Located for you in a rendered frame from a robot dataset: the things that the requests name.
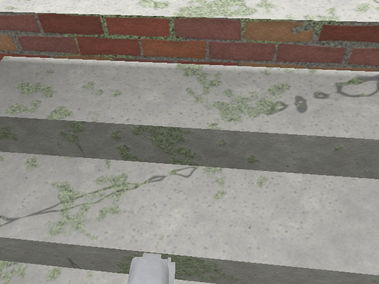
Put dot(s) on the left robot shin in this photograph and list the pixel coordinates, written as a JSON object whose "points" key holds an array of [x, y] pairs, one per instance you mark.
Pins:
{"points": [[133, 260]]}

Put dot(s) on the robot left thigh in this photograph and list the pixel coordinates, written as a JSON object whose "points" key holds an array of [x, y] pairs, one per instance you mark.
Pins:
{"points": [[151, 269]]}

